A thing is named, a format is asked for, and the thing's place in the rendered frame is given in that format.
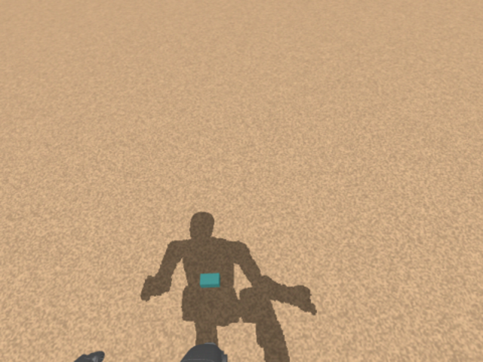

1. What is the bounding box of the small box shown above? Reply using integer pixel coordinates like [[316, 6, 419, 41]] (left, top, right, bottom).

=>
[[200, 273, 220, 288]]

